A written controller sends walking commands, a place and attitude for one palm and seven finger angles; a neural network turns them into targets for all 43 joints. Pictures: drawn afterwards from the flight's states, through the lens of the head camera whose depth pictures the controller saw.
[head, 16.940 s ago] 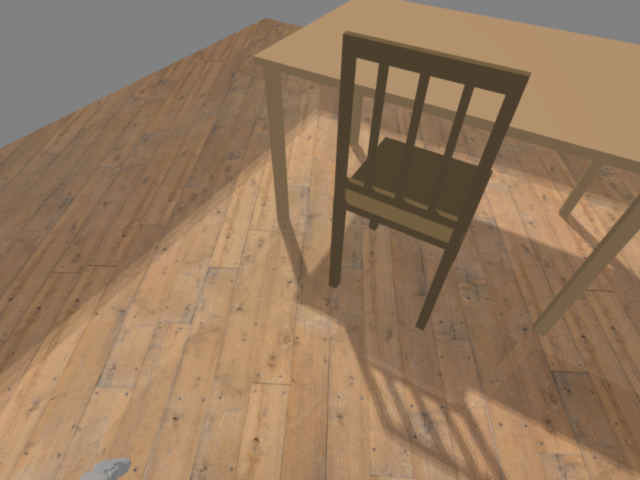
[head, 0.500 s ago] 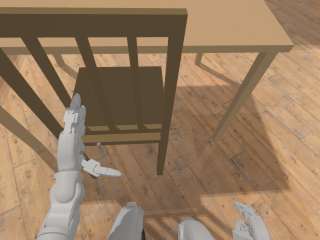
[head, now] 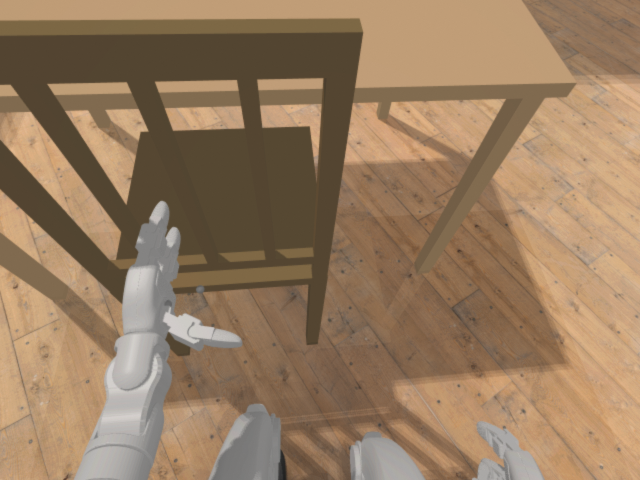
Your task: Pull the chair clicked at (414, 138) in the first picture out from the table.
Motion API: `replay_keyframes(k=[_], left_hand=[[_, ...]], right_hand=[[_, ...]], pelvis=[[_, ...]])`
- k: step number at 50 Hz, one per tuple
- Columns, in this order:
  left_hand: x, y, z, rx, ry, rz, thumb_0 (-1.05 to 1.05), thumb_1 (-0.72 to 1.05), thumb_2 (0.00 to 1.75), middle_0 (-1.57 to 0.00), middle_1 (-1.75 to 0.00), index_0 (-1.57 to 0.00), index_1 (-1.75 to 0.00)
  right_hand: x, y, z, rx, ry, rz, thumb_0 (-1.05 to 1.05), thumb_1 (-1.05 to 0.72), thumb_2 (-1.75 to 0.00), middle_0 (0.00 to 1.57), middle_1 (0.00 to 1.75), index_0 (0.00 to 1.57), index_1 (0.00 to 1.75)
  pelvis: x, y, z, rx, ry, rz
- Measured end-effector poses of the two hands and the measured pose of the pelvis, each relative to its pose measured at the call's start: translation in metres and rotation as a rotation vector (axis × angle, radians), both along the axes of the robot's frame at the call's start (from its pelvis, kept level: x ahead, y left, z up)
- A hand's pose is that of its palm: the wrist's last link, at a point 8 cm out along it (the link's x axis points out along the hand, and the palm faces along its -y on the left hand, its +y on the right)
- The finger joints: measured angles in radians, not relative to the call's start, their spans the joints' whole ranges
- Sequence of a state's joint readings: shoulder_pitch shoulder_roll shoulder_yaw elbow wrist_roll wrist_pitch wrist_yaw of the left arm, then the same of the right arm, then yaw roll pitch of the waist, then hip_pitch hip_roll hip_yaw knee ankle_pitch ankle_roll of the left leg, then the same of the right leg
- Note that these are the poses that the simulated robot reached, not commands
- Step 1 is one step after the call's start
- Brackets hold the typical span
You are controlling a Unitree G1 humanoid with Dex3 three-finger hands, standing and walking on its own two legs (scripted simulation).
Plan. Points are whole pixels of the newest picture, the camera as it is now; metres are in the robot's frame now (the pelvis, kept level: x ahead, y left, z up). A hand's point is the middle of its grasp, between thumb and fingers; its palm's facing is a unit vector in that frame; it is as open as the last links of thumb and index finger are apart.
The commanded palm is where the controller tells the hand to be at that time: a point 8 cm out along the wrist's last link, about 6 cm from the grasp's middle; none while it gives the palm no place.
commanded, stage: push the fingers through the gap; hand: left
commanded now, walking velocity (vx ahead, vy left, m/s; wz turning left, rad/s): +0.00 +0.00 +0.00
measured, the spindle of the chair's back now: (187, 194) +0.45 +0.19 +0.05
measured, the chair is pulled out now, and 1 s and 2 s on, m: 0.00 0.00 0.00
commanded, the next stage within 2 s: hook a spindle and tug to test in 1.04 s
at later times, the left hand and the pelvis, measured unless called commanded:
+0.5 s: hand (195, 236) +0.41 +0.17 +0.02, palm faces +0.13 -0.99 -0.05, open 17.0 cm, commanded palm +0.38 +0.21 +0.02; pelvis -0.01 +0.00 -0.01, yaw +0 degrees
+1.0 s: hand (198, 239) +0.41 +0.17 +0.01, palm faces +0.15 -0.99 -0.01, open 16.9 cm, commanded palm +0.39 +0.21 +0.02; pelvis -0.01 +0.01 -0.01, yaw -1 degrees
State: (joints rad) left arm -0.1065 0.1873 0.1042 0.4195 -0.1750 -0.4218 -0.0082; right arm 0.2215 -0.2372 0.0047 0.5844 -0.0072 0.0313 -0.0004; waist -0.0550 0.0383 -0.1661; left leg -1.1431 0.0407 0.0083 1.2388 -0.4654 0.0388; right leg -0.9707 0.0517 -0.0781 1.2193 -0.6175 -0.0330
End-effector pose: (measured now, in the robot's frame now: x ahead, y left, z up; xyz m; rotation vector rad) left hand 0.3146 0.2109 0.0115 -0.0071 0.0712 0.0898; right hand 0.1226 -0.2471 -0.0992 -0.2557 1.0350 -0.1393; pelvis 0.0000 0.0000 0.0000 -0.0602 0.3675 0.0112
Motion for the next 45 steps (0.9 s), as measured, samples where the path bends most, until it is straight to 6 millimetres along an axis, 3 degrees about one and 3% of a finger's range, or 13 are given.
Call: replay_keyframes(k=[5,10,14,22,26,31,39,45], left_hand=[[0.014,0.008,0.022,0.048,-0.165,0.046,-0.01,-0.5,0.3,-0.06,-0.08,-0.06,-0.08],[0.036,0.008,0.004,0.058,-0.08,-0.008,-0.01,-0.5,0.3,-0.06,-0.08,-0.05,-0.08],[0.04,0.001,-0.009,0.014,-0.001,-0.02,-0.01,-0.5,0.3,-0.06,-0.08,-0.06,-0.08],[0.056,0.009,0.019,0.053,-0.146,0.05,-0.01,-0.5,0.3,-0.06,-0.08,-0.06,-0.08],[0.069,0.016,0.009,0.065,-0.077,0.031,-0.01,-0.5,0.3,-0.06,-0.08,-0.06,-0.08],[0.071,0.014,-0.009,0.013,-0.014,0.024,-0.01,-0.5,0.3,-0.06,-0.08,-0.06,-0.08],[0.079,0.007,0.017,0.044,-0.135,0.022,-0.01,-0.5,0.3,-0.06,-0.08,-0.06,-0.08],[0.077,0.008,0.0,0.033,-0.027,0.026,-0.01,-0.5,0.3,-0.06,-0.08,-0.06,-0.08]], right_hand=[[-0.002,0.0,-0.004,-0.011,0.009,0.025,0.01,-0.91,-0.9,0.21,0.3,0.21,0.3],[-0.007,0.0,-0.012,-0.006,0.031,0.018,0.01,-0.91,-0.9,0.21,0.3,0.21,0.3],[-0.014,0.0,-0.011,-0.006,0.045,-0.009,0.01,-0.91,-0.9,0.21,0.3,0.21,0.3],[-0.031,0.0,-0.012,-0.008,0.086,-0.019,0.01,-0.91,-0.9,0.21,0.3,0.21,0.3],[-0.04,-0.001,-0.015,-0.006,0.116,-0.031,0.01,-0.91,-0.9,0.21,0.3,0.21,0.3],[-0.05,-0.004,-0.014,-0.02,0.148,-0.053,0.01,-0.91,-0.9,0.21,0.3,0.21,0.3],[-0.059,-0.003,-0.015,-0.015,0.176,-0.067,0.01,-0.91,-0.9,0.21,0.3,0.21,0.3],[-0.059,0.001,-0.013,0.007,0.172,-0.076,0.01,-0.91,-0.9,0.21,0.3,0.21,0.3]], pelvis=[[-0.001,0.0,-0.005,-0.005,0.008,0.008],[-0.006,0.001,-0.011,-0.012,0.017,0.014],[-0.007,0.003,-0.009,-0.011,0.022,0.005],[-0.006,0.004,-0.008,-0.007,0.027,-0.003],[-0.007,0.003,-0.011,-0.012,0.03,0.003],[-0.007,0.005,-0.011,-0.017,0.04,0.0],[-0.006,0.008,-0.009,-0.016,0.043,-0.008],[-0.006,0.008,-0.007,-0.011,0.037,-0.01]])
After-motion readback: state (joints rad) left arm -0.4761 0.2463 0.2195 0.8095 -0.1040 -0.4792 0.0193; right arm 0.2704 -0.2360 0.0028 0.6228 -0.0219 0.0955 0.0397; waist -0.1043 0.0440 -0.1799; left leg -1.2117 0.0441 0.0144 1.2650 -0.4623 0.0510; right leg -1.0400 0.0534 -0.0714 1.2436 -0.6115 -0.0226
